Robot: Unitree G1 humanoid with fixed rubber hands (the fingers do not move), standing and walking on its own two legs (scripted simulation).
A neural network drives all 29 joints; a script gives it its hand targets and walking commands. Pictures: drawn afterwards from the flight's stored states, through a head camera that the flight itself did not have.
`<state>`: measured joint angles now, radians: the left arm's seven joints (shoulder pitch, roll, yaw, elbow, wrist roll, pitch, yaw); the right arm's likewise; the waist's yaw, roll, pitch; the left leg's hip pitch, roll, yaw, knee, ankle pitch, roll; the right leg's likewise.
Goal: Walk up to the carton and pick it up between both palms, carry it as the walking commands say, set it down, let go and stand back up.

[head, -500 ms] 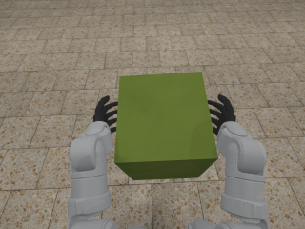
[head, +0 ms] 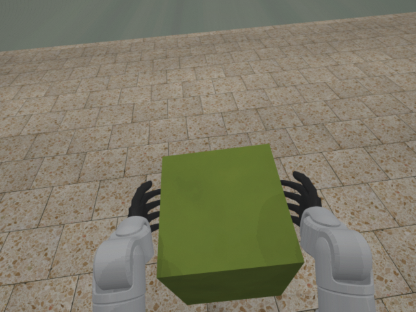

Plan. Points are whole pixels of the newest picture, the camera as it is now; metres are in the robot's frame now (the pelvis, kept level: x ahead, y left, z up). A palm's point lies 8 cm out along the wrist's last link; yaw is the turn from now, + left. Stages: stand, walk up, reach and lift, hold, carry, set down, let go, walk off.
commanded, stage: carry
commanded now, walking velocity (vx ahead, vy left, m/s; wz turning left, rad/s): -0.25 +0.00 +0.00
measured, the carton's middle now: (225, 230) +0.28 -0.02 +0.02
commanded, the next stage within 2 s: none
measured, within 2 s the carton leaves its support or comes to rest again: neither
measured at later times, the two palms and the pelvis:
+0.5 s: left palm out of the picture +0.04 +0.10 +0.10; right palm out of the picture +0.02 -0.18 +0.09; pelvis -0.21 -0.02 +0.01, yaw -2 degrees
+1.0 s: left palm out of the picture -0.18 +0.14 +0.10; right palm out of the picture -0.18 -0.15 +0.10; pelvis -0.43 -0.01 +0.00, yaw +0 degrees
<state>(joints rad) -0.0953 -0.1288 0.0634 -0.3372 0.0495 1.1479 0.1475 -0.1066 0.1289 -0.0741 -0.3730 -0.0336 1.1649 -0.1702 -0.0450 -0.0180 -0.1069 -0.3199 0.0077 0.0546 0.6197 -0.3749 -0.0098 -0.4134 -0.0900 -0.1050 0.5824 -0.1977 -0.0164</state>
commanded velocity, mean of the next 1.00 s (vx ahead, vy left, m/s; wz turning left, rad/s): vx -0.25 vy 0.00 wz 0.00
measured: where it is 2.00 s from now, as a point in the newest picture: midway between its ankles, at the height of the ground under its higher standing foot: outside the picture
